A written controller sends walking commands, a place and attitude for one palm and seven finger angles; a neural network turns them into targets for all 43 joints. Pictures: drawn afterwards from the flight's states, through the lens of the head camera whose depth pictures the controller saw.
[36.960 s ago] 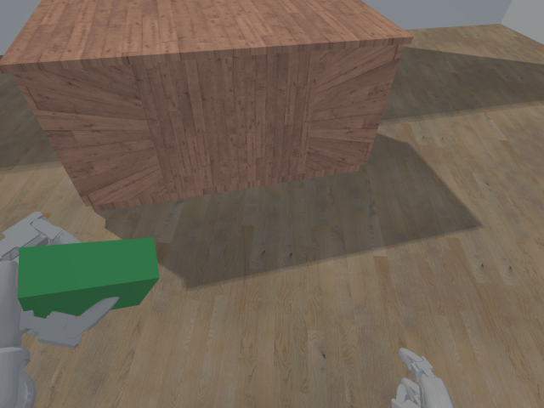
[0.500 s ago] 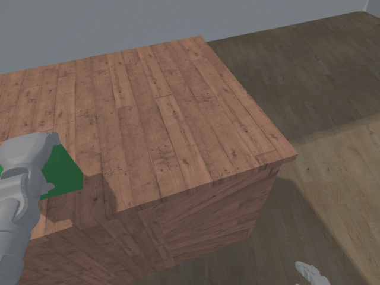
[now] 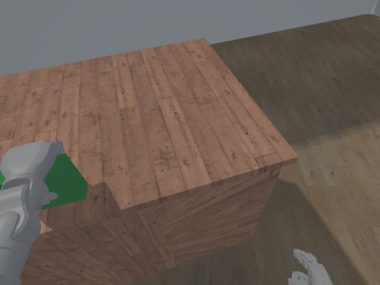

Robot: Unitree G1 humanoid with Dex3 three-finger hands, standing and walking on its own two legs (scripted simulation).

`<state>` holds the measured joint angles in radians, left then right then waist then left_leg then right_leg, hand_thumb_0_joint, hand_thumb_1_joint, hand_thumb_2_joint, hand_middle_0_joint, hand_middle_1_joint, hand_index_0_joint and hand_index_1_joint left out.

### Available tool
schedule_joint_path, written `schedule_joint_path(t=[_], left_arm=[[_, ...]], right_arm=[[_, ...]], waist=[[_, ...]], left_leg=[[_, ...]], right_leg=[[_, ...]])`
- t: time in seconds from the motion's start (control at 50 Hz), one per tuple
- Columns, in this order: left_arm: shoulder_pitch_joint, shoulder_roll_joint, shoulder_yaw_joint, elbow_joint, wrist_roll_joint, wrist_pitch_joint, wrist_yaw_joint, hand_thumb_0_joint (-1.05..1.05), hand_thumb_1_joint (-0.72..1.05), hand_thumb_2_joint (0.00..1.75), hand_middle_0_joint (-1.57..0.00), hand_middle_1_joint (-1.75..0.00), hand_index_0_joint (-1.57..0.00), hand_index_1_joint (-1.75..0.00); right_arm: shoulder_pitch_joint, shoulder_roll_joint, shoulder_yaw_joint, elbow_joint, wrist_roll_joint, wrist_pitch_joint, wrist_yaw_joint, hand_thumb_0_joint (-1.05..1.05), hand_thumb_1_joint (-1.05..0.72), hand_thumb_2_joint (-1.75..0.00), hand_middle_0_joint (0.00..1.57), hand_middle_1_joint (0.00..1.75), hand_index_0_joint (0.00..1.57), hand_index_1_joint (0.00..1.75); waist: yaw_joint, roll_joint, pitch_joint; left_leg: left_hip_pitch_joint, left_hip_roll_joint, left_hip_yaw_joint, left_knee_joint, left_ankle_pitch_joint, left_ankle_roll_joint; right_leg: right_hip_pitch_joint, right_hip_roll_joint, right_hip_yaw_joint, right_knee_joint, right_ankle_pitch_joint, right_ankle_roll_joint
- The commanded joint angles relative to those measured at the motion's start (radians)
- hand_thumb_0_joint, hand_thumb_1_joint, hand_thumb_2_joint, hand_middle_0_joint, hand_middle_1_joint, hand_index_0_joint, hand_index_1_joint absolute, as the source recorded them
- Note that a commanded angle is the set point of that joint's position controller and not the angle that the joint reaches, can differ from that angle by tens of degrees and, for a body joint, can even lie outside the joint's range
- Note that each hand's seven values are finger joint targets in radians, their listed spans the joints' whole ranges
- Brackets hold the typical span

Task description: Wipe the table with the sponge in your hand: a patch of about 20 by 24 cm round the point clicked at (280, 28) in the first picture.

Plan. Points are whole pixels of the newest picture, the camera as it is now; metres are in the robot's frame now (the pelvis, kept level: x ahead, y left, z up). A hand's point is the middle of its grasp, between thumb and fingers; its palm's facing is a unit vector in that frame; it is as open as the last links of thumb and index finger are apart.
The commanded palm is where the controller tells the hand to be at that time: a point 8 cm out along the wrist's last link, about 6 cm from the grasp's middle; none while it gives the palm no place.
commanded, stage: lift the sponge slowly off the table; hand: left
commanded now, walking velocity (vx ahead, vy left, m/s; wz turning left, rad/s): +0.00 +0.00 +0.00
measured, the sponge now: (51, 188) +0.28 +0.35 +0.04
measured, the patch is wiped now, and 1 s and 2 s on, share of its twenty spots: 1.00 1.00 1.00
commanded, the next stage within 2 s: bring the sponge back beside the body in 1.84 s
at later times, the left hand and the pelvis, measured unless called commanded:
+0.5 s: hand (43, 174) +0.28 +0.33 +0.10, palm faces -0.01 -0.02 -1.00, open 8.9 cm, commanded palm +0.26 +0.33 +0.16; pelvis -0.01 +0.00 +0.00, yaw +1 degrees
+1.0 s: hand (36, 163) +0.28 +0.33 +0.13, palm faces +0.00 +0.00 -1.00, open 8.9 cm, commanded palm +0.26 +0.33 +0.20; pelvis -0.02 -0.01 +0.01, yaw +1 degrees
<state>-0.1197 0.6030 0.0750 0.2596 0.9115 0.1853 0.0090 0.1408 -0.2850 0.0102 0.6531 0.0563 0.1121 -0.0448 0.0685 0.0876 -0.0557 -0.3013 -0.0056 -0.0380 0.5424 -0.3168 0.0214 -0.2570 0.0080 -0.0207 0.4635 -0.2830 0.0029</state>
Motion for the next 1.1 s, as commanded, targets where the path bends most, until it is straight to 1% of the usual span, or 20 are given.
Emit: schedule_joint_path(t=[0.0, 0.06, 0.1, 0.12, 0.22, 0.24, 0.3, 0.32, 0.42, 0.5, 0.6, 0.62, 0.68, 0.72, 0.8, 0.82, 0.94, 0.96, 0.98, 1.08], left_arm=[[-0.097, 0.246, 0.126, -0.178, -0.013, -0.021, 0.008, 0.00, 0.10, 1.30, -1.20, -1.60, -1.20, -1.60], [-0.160, 0.236, 0.113, -0.205, -0.016, -0.018, 0.018, 0.00, 0.10, 1.30, -1.20, -1.60, -1.20, -1.60], [-0.149, 0.280, 0.157, -0.206, -0.016, -0.017, 0.026, 0.00, 0.10, 1.30, -1.20, -1.60, -1.20, -1.60], [-0.204, 0.276, 0.143, -0.260, -0.018, -0.024, 0.025, 0.00, 0.10, 1.30, -1.20, -1.60, -1.20, -1.60], [-0.287, 0.264, 0.116, -0.272, -0.001, -0.017, 0.026, 0.00, 0.10, 1.30, -1.20, -1.60, -1.20, -1.60], [-0.281, 0.293, 0.134, -0.255, 0.007, -0.013, 0.031, 0.00, 0.10, 1.30, -1.20, -1.60, -1.20, -1.60], [-0.316, 0.265, 0.098, -0.250, 0.011, -0.012, 0.026, 0.00, 0.10, 1.30, -1.20, -1.60, -1.20, -1.60], [-0.354, 0.304, 0.131, -0.275, 0.010, -0.021, 0.026, 0.00, 0.10, 1.30, -1.20, -1.60, -1.20, -1.60], [-0.355, 0.315, 0.143, -0.295, 0.013, -0.024, 0.022, 0.00, 0.10, 1.30, -1.20, -1.60, -1.20, -1.60], [-0.308, 0.292, 0.127, -0.230, 0.002, 0.007, 0.012, 0.00, 0.10, 1.30, -1.20, -1.60, -1.20, -1.60], [-0.345, 0.335, 0.134, -0.185, 0.000, 0.031, -0.027, 0.00, 0.10, 1.30, -1.20, -1.60, -1.20, -1.60], [-0.366, 0.340, 0.137, -0.222, -0.003, 0.023, -0.037, 0.00, 0.10, 1.30, -1.20, -1.60, -1.20, -1.60], [-0.373, 0.310, 0.106, -0.228, -0.005, 0.006, -0.056, 0.00, 0.10, 1.30, -1.20, -1.60, -1.20, -1.60], [-0.377, 0.357, 0.148, -0.280, -0.009, -0.021, -0.064, 0.00, 0.10, 1.30, -1.20, -1.60, -1.20, -1.60], [-0.420, 0.350, 0.135, -0.233, -0.004, -0.037, -0.062, 0.00, 0.10, 1.30, -1.20, -1.60, -1.20, -1.60], [-0.458, 0.357, 0.140, -0.271, -0.006, -0.048, -0.060, 0.00, 0.10, 1.30, -1.20, -1.60, -1.20, -1.60], [-0.439, 0.391, 0.177, -0.217, -0.006, -0.029, -0.041, 0.00, 0.10, 1.30, -1.20, -1.60, -1.20, -1.60], [-0.446, 0.367, 0.153, -0.204, -0.011, -0.021, -0.044, 0.00, 0.10, 1.30, -1.20, -1.60, -1.20, -1.60], [-0.445, 0.396, 0.175, -0.193, -0.009, -0.015, -0.045, 0.00, 0.10, 1.30, -1.20, -1.60, -1.20, -1.60], [-0.411, 0.395, 0.167, -0.188, -0.020, 0.009, -0.081, 0.00, 0.10, 1.30, -1.20, -1.60, -1.20, -1.60]], right_arm=[[-0.102, -0.122, -0.046, -0.146, -0.001, -0.050, -0.009, 0.00, -0.90, -0.90, 0.20, 0.30, 0.20, 0.30], [-0.109, -0.120, -0.046, -0.144, -0.001, -0.052, -0.013, 0.00, -0.90, -0.90, 0.20, 0.30, 0.20, 0.30], [-0.113, -0.125, -0.048, -0.138, -0.002, -0.052, -0.016, 0.00, -0.90, -0.90, 0.20, 0.30, 0.20, 0.30], [-0.134, -0.120, -0.039, -0.150, 0.000, -0.057, -0.018, 0.00, -0.90, -0.90, 0.20, 0.30, 0.20, 0.30], [-0.140, -0.115, -0.037, -0.143, 0.001, -0.067, -0.026, 0.00, -0.90, -0.90, 0.20, 0.30, 0.20, 0.30], [-0.125, -0.118, -0.042, -0.133, -0.003, -0.070, -0.027, 0.00, -0.90, -0.90, 0.20, 0.30, 0.20, 0.30], [-0.133, -0.113, -0.037, -0.131, -0.003, -0.071, -0.032, 0.00, -0.90, -0.90, 0.20, 0.30, 0.20, 0.30], [-0.146, -0.112, -0.033, -0.136, 0.000, -0.078, -0.034, 0.00, -0.90, -0.90, 0.20, 0.30, 0.20, 0.30], [-0.158, -0.106, -0.029, -0.141, -0.004, -0.082, -0.033, 0.00, -0.90, -0.90, 0.20, 0.30, 0.20, 0.30], [-0.155, -0.109, -0.029, -0.133, -0.004, -0.070, -0.026, 0.00, -0.90, -0.90, 0.20, 0.30, 0.20, 0.30], [-0.166, -0.122, -0.021, -0.131, 0.000, -0.057, -0.024, 0.00, -0.90, -0.90, 0.20, 0.30, 0.20, 0.30], [-0.184, -0.119, -0.017, -0.145, 0.003, -0.060, -0.025, 0.00, -0.90, -0.90, 0.20, 0.30, 0.20, 0.30], [-0.164, -0.115, -0.022, -0.142, 0.002, -0.066, -0.027, 0.00, -0.90, -0.90, 0.20, 0.30, 0.20, 0.30], [-0.176, -0.114, -0.019, -0.156, 0.001, -0.071, -0.030, 0.00, -0.90, -0.90, 0.20, 0.30, 0.20, 0.30], [-0.155, -0.118, -0.022, -0.134, 0.001, -0.069, -0.036, 0.00, -0.90, -0.90, 0.20, 0.30, 0.20, 0.30], [-0.169, -0.112, -0.017, -0.146, 0.005, -0.077, -0.036, 0.00, -0.90, -0.90, 0.20, 0.30, 0.20, 0.30], [-0.157, -0.117, -0.023, -0.133, 0.000, -0.077, -0.033, 0.00, -0.90, -0.90, 0.20, 0.30, 0.20, 0.30], [-0.159, -0.115, -0.022, -0.133, 0.000, -0.074, -0.032, 0.00, -0.90, -0.90, 0.20, 0.30, 0.20, 0.30], [-0.155, -0.121, -0.023, -0.128, 0.001, -0.070, -0.029, 0.00, -0.90, -0.90, 0.20, 0.30, 0.20, 0.30], [-0.165, -0.125, -0.021, -0.141, 0.002, -0.065, -0.023, 0.00, -0.90, -0.90, 0.20, 0.30, 0.20, 0.30]], waist=[[0.010, -0.037, -0.228], [-0.001, -0.029, -0.194], [0.010, -0.042, -0.198], [0.009, -0.003, -0.210], [-0.002, -0.001, -0.207], [0.003, 0.013, -0.223], [-0.004, 0.017, -0.210], [-0.002, 0.025, -0.223], [0.015, 0.055, -0.256], [0.017, 0.000, -0.204], [0.014, -0.021, -0.176], [0.015, 0.009, -0.195], [0.003, -0.004, -0.186], [0.012, 0.028, -0.225], [-0.002, 0.004, -0.162], [0.002, 0.039, -0.186], [0.020, 0.019, -0.216], [0.016, 0.010, -0.208], [0.019, 0.011, -0.204], [0.021, -0.019, -0.214]], left_leg=[[0.099, -0.031, 0.017, -0.040, 0.450, 0.032], [0.104, -0.029, 0.016, -0.051, 0.432, 0.031], [0.102, -0.032, 0.017, -0.057, 0.423, 0.031], [0.116, -0.034, 0.015, -0.061, 0.438, 0.031], [0.138, -0.033, 0.009, -0.073, 0.434, 0.031], [0.143, -0.036, 0.009, -0.071, 0.427, 0.031], [0.145, -0.039, 0.009, -0.085, 0.390, 0.029], [0.153, -0.036, 0.005, -0.089, 0.395, 0.030], [0.170, -0.040, 0.005, -0.095, 0.433, 0.026], [0.145, -0.037, 0.011, -0.111, 0.400, 0.023], [0.126, -0.039, 0.014, -0.129, 0.358, 0.025], [0.138, -0.040, 0.012, -0.132, 0.358, 0.026], [0.161, -0.039, 0.011, -0.127, 0.367, 0.032], [0.175, -0.042, 0.008, -0.127, 0.377, 0.034], [0.157, -0.039, 0.010, -0.137, 0.338, 0.031], [0.169, -0.041, 0.008, -0.143, 0.344, 0.030], [0.159, -0.045, 0.015, -0.136, 0.376, 0.026], [0.159, -0.044, 0.019, -0.137, 0.368, 0.027], [0.154, -0.041, 0.015, -0.141, 0.372, 0.025], [0.148, -0.042, 0.017, -0.139, 0.382, 0.028]], right_leg=[[0.147, 0.034, -0.027, -0.017, 0.425, -0.063], [0.120, 0.038, -0.035, -0.027, 0.386, -0.062], [0.134, 0.038, -0.033, -0.030, 0.381, -0.062], [0.142, 0.037, -0.023, -0.033, 0.392, -0.065], [0.132, 0.039, -0.029, -0.043, 0.359, -0.067], [0.137, 0.038, -0.030, -0.041, 0.344, -0.068], [0.129, 0.039, -0.036, -0.054, 0.309, -0.068], [0.142, 0.042, -0.028, -0.057, 0.308, -0.072], [0.178, 0.040, -0.026, -0.060, 0.338, -0.075], [0.176, 0.037, -0.035, -0.073, 0.323, -0.068], [0.189, 0.031, -0.031, -0.089, 0.300, -0.065], [0.198, 0.031, -0.025, -0.092, 0.294, -0.067], [0.180, 0.033, -0.032, -0.099, 0.301, -0.066], [0.208, 0.033, -0.021, -0.097, 0.310, -0.069], [0.160, 0.036, -0.031, -0.111, 0.263, -0.066], [0.174, 0.038, -0.026, -0.112, 0.258, -0.071], [0.213, 0.029, -0.023, -0.103, 0.305, -0.070], [0.210, 0.027, -0.021, -0.107, 0.309, -0.067], [0.211, 0.028, -0.024, -0.108, 0.311, -0.068], [0.238, 0.023, -0.021, -0.102, 0.348, -0.062]])
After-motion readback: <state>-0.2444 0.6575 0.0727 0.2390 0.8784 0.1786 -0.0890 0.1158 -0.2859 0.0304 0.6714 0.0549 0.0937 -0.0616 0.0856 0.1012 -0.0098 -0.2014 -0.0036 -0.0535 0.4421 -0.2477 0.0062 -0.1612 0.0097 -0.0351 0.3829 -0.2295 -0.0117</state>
